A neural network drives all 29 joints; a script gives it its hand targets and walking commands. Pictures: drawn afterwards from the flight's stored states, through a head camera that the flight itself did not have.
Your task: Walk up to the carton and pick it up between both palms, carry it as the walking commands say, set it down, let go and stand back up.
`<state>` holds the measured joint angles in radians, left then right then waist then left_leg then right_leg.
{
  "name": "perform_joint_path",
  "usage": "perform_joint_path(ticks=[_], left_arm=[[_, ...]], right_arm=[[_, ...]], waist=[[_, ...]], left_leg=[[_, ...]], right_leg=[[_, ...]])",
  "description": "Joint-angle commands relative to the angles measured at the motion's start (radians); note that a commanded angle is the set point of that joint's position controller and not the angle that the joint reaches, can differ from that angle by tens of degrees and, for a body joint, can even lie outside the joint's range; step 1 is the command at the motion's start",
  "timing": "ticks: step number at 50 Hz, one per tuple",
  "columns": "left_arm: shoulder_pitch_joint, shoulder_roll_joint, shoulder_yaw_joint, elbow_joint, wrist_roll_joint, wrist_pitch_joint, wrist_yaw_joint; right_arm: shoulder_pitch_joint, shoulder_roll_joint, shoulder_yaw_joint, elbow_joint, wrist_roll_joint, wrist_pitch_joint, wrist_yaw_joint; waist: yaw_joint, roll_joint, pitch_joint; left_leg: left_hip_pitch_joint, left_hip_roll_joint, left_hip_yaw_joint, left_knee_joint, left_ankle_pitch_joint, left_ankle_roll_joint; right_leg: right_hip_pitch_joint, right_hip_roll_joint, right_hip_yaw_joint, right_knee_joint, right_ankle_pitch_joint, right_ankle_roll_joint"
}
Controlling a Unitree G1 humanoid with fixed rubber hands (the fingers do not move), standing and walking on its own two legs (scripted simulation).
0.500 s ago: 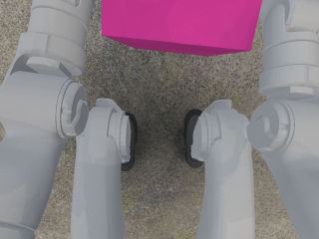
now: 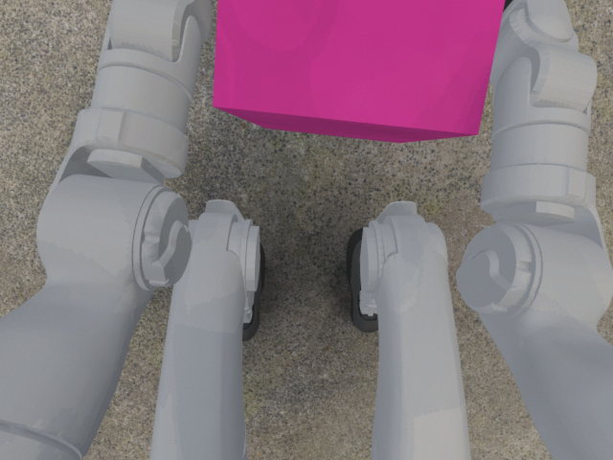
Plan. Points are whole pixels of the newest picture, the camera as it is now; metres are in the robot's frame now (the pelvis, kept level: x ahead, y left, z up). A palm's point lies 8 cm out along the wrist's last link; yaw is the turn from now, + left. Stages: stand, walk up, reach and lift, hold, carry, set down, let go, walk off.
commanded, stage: reach and lift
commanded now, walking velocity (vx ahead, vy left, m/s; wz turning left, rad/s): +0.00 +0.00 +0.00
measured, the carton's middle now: (352, 1) +0.57 -0.04 -0.16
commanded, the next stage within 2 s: none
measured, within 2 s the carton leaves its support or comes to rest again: neither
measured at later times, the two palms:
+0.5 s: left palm out of the picture +0.54 +0.12 +0.01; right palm out of the picture +0.51 -0.18 +0.02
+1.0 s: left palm out of the picture +0.51 +0.13 +0.09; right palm out of the picture +0.49 -0.17 +0.10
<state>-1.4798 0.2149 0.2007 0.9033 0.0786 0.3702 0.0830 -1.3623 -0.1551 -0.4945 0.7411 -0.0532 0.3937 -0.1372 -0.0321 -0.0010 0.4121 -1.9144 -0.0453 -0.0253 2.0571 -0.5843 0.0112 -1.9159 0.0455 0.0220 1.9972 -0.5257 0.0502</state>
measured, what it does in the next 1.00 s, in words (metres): rises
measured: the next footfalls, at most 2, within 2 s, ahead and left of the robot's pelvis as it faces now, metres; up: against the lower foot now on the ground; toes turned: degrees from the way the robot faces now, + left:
none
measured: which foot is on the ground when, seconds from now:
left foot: down 0.00-1.00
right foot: down 0.00-1.00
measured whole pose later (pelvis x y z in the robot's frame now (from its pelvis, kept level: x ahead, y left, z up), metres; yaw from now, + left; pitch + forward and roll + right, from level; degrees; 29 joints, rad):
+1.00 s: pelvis +0.05 +0.01 +0.12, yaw -1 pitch +32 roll -3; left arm -0.96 0.01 0.33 0.84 0.21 0.33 0.06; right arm -0.90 0.01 -0.54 0.75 -0.14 0.34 -0.08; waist -0.03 0.00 -0.14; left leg -1.63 -0.05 -0.04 1.65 -0.58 0.02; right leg -1.64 0.06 0.04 1.58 -0.51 0.05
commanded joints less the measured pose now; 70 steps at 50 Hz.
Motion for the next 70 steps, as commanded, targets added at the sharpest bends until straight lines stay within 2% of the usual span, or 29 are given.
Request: perform_joint_path(ticks=[1, 2, 3, 5, 8, 11, 12, 15, 18, 22, 23, 26, 27, 33, 35, 37, 38, 39, 40, 46, 47, 58, 59, 60, 61, 63, 65, 69, 70], left_arm=[[-0.568, -1.179, -0.219, -0.203, -0.129, -0.019, -0.237], [-0.540, -1.173, -0.189, -0.155, -0.107, -0.016, -0.238], [-0.514, -1.184, -0.178, -0.130, -0.097, -0.015, -0.240], [-0.480, -1.192, -0.162, -0.122, -0.074, -0.020, -0.242], [-0.416, -1.194, -0.118, -0.069, -0.029, -0.030, -0.244], [-0.326, -1.206, -0.088, -0.023, 0.002, -0.035, -0.244], [-0.317, -1.204, -0.076, -0.033, 0.008, -0.040, -0.244], [-0.272, -1.191, -0.071, -0.026, 0.032, -0.046, -0.242], [-0.235, -1.199, -0.075, -0.038, 0.040, -0.053, -0.234], [-0.218, -1.216, -0.106, -0.087, 0.027, -0.063, -0.219], [-0.221, -1.222, -0.116, -0.101, 0.025, -0.064, -0.215], [-0.229, -1.238, -0.155, -0.152, 0.005, -0.069, -0.205], [-0.213, -1.239, -0.162, -0.149, 0.009, -0.065, -0.203], [-0.181, -1.260, -0.171, -0.135, 0.018, -0.057, -0.199], [-0.157, -1.269, -0.181, -0.158, 0.017, -0.061, -0.196], [-0.157, -1.269, -0.188, -0.156, 0.015, -0.060, -0.197], [-0.151, -1.276, -0.189, -0.152, 0.016, -0.058, -0.196], [-0.137, -1.280, -0.191, -0.152, 0.014, -0.058, -0.198], [-0.133, -1.276, -0.194, -0.155, 0.019, -0.058, -0.199], [-0.074, -1.283, -0.195, -0.150, 0.029, -0.067, -0.202], [-0.061, -1.279, -0.189, -0.134, 0.034, -0.064, -0.203], [-0.003, -1.294, -0.241, -0.173, 0.021, -0.079, -0.208], [0.017, -1.290, -0.231, -0.157, 0.027, -0.080, -0.209], [0.021, -1.296, -0.246, -0.171, 0.025, -0.079, -0.207], [0.041, -1.295, -0.234, -0.151, 0.031, -0.078, -0.207], [0.035, -1.307, -0.270, -0.192, 0.012, -0.081, -0.207], [0.054, -1.308, -0.265, -0.165, 0.020, -0.078, -0.208], [0.067, -1.327, -0.290, -0.189, 0.007, -0.077, -0.210], [0.079, -1.323, -0.291, -0.186, 0.013, -0.074, -0.208]], right_arm=[[-0.789, 1.042, 0.490, -0.140, 0.133, -0.027, 0.340], [-0.771, 1.043, 0.474, -0.106, 0.118, -0.025, 0.340], [-0.770, 1.040, 0.470, -0.107, 0.110, -0.028, 0.340], [-0.733, 1.066, 0.469, -0.099, 0.106, -0.031, 0.343], [-0.634, 1.102, 0.427, -0.009, 0.079, -0.031, 0.347], [-0.559, 1.112, 0.413, 0.007, 0.056, -0.035, 0.346], [-0.521, 1.129, 0.407, 0.028, 0.045, -0.032, 0.344], [-0.475, 1.126, 0.392, 0.030, 0.032, -0.038, 0.342], [-0.449, 1.138, 0.399, 0.028, 0.033, -0.043, 0.343], [-0.420, 1.152, 0.420, 0.009, 0.040, -0.048, 0.343], [-0.413, 1.157, 0.424, 0.007, 0.045, -0.048, 0.344], [-0.400, 1.162, 0.441, -0.012, 0.052, -0.053, 0.343], [-0.382, 1.169, 0.444, -0.009, 0.053, -0.053, 0.342], [-0.325, 1.175, 0.421, 0.027, 0.024, -0.050, 0.342], [-0.311, 1.202, 0.445, 0.006, 0.033, -0.050, 0.344], [-0.304, 1.196, 0.441, 0.007, 0.025, -0.052, 0.342], [-0.296, 1.205, 0.442, 0.009, 0.028, -0.052, 0.342], [-0.285, 1.203, 0.443, 0.009, 0.024, -0.050, 0.340], [-0.272, 1.203, 0.440, 0.012, 0.022, -0.051, 0.339], [-0.230, 1.212, 0.448, 0.010, 0.012, -0.058, 0.339], [-0.228, 1.216, 0.450, 0.011, 0.011, -0.057, 0.338], [-0.135, 1.247, 0.471, 0.000, 0.003, -0.067, 0.326], [-0.133, 1.241, 0.472, 0.002, -0.003, -0.068, 0.325], [-0.125, 1.248, 0.472, -0.006, 0.003, -0.069, 0.327], [-0.124, 1.248, 0.473, 0.002, -0.001, -0.069, 0.326], [-0.105, 1.243, 0.486, -0.024, 0.006, -0.072, 0.326], [-0.075, 1.240, 0.471, 0.009, -0.008, -0.070, 0.326], [-0.051, 1.255, 0.485, -0.005, -0.011, -0.066, 0.329], [-0.039, 1.252, 0.481, 0.000, -0.010, -0.065, 0.331]], waist=[[-0.068, 0.068, -1.876], [-0.055, 0.070, -1.802], [-0.062, 0.057, -1.757], [-0.038, 0.065, -1.727], [-0.031, 0.066, -1.543], [-0.016, 0.069, -1.472], [-0.018, 0.051, -1.446], [-0.004, 0.073, -1.404], [0.011, 0.070, -1.406], [0.013, 0.060, -1.445], [0.018, 0.080, -1.454], [0.005, 0.075, -1.503], [0.010, 0.090, -1.503], [-0.013, 0.097, -1.435], [0.001, 0.086, -1.468], [-0.010, 0.086, -1.451], [-0.002, 0.097, -1.445], [-0.017, 0.080, -1.439], [-0.006, 0.100, -1.425], [-0.008, 0.075, -1.390], [0.002, 0.077, -1.387], [-0.016, 0.066, -1.337], [-0.017, 0.044, -1.312], [-0.011, 0.073, -1.329], [-0.009, 0.050, -1.295], [-0.019, 0.070, -1.334], [-0.026, 0.075, -1.262], [-0.032, 0.059, -1.269], [-0.023, 0.081, -1.262]], left_leg=[[0.668, -0.133, 0.043, -0.310, 0.282, -0.001], [0.632, -0.133, 0.048, -0.315, 0.249, 0.002], [0.621, -0.131, 0.041, -0.328, 0.248, 0.003], [0.619, -0.132, 0.046, -0.343, 0.267, 0.004], [0.534, -0.131, 0.046, -0.375, 0.259, 0.003], [0.507, -0.131, 0.053, -0.405, 0.256, 0.002], [0.495, -0.132, 0.052, -0.419, 0.246, 0.004], [0.485, -0.132, 0.054, -0.454, 0.248, 0.000], [0.513, -0.135, 0.050, -0.489, 0.255, -0.002], [0.578, -0.140, 0.042, -0.521, 0.284, -0.007], [0.601, -0.140, 0.045, -0.526, 0.292, -0.010], [0.655, -0.141, 0.034, -0.539, 0.317, -0.017], [0.675, -0.138, 0.036, -0.549, 0.320, -0.018], [0.705, -0.135, 0.025, -0.596, 0.287, -0.023], [0.751, -0.137, 0.024, -0.607, 0.320, -0.020], [0.762, -0.136, 0.019, -0.621, 0.308, -0.021], [0.777, -0.136, 0.020, -0.630, 0.313, -0.021], [0.778, -0.135, 0.016, -0.637, 0.311, -0.019], [0.784, -0.133, 0.020, -0.646, 0.306, -0.021], [0.817, -0.131, 0.006, -0.691, 0.326, -0.016], [0.826, -0.131, 0.008, -0.699, 0.318, -0.016], [0.912, -0.128, -0.010, -0.780, 0.326, -0.012], [0.906, -0.126, -0.017, -0.788, 0.321, -0.009], [0.940, -0.127, -0.016, -0.797, 0.333, -0.011], [0.928, -0.125, -0.022, -0.811, 0.325, -0.008], [0.977, -0.125, -0.024, -0.819, 0.350, -0.014], [0.974, -0.120, -0.030, -0.840, 0.325, -0.014], [1.039, -0.116, -0.041, -0.876, 0.342, -0.013], [1.050, -0.116, -0.039, -0.887, 0.340, -0.016]], right_leg=[[0.492, 0.111, -0.127, -0.237, 0.234, -0.041], [0.459, 0.108, -0.119, -0.247, 0.197, -0.043], [0.445, 0.107, -0.124, -0.254, 0.193, -0.041], [0.440, 0.110, -0.113, -0.273, 0.202, -0.042], [0.379, 0.114, -0.104, -0.305, 0.191, -0.040], [0.387, 0.120, -0.092, -0.343, 0.190, -0.038], [0.393, 0.121, -0.093, -0.357, 0.180, -0.035], [0.387, 0.125, -0.086, -0.389, 0.180, -0.035], [0.395, 0.132, -0.088, -0.408, 0.177, -0.033], [0.429, 0.141, -0.088, -0.435, 0.197, -0.030], [0.434, 0.143, -0.084, -0.440, 0.201, -0.033], [0.463, 0.149, -0.086, -0.450, 0.227, -0.035], [0.474, 0.150, -0.085, -0.459, 0.230, -0.034], [0.480, 0.149, -0.085, -0.498, 0.202, -0.040], [0.521, 0.149, -0.078, -0.512, 0.228, -0.037], [0.526, 0.149, -0.077, -0.528, 0.218, -0.039], [0.536, 0.149, -0.074, -0.535, 0.223, -0.039], [0.554, 0.147, -0.075, -0.546, 0.225, -0.036], [0.554, 0.148, -0.068, -0.553, 0.222, -0.039], [0.604, 0.144, -0.060, -0.597, 0.243, -0.037], [0.616, 0.143, -0.057, -0.606, 0.235, -0.035], [0.730, 0.137, -0.039, -0.688, 0.261, -0.034], [0.733, 0.134, -0.040, -0.696, 0.255, -0.032], [0.740, 0.136, -0.038, -0.699, 0.262, -0.036], [0.739, 0.132, -0.039, -0.710, 0.253, -0.033], [0.778, 0.132, -0.034, -0.722, 0.280, -0.038], [0.757, 0.127, -0.031, -0.741, 0.253, -0.040], [0.805, 0.125, -0.031, -0.774, 0.266, -0.042], [0.806, 0.125, -0.028, -0.780, 0.263, -0.045]])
